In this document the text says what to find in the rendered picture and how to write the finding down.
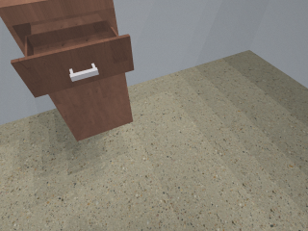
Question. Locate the handle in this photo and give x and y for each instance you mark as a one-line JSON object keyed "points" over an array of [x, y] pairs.
{"points": [[83, 74]]}

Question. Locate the cabinet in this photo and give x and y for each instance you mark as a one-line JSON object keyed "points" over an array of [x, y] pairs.
{"points": [[89, 109]]}

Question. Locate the drawer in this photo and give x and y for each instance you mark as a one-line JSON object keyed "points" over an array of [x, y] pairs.
{"points": [[49, 56]]}

